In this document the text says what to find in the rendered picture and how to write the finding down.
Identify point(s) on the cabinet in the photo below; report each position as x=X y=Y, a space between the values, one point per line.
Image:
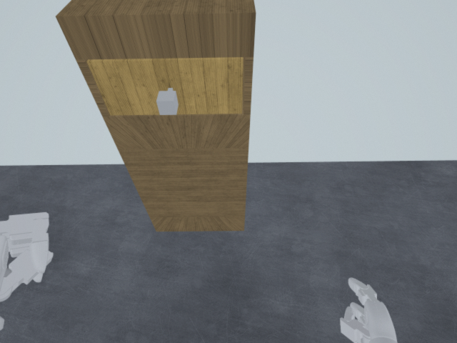
x=190 y=170

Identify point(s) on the drawer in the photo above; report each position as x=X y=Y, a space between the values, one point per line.
x=202 y=85

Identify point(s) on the right robot hand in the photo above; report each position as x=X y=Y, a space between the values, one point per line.
x=372 y=321

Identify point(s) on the handle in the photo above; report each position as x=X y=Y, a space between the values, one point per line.
x=167 y=102

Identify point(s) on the left robot hand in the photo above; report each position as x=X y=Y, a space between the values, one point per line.
x=25 y=237

